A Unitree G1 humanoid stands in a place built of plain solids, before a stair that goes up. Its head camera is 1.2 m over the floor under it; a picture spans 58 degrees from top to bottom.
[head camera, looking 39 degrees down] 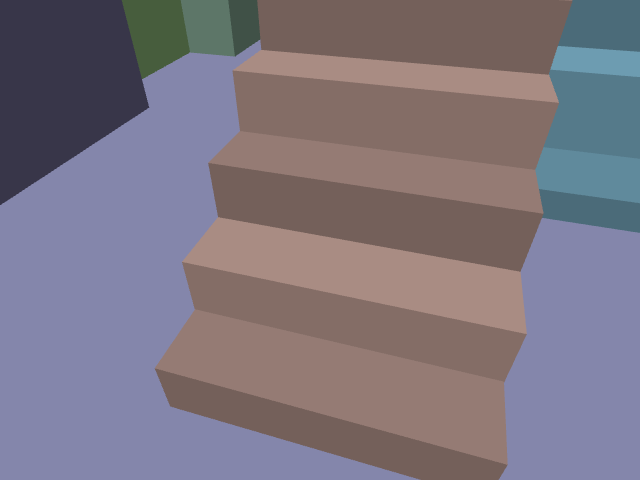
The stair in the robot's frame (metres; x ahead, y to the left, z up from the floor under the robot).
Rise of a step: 0.19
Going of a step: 0.22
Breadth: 0.91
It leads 16 degrees to the right of straight ahead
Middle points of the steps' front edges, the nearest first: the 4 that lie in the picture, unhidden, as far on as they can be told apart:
0.56 0.01 0.19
0.78 -0.05 0.39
0.99 -0.11 0.58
1.20 -0.17 0.78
